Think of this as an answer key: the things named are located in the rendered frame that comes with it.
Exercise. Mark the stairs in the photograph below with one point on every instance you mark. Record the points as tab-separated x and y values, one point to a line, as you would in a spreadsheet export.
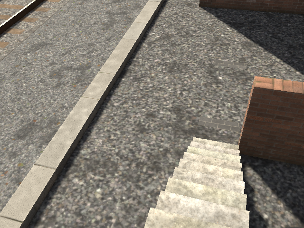
205	191

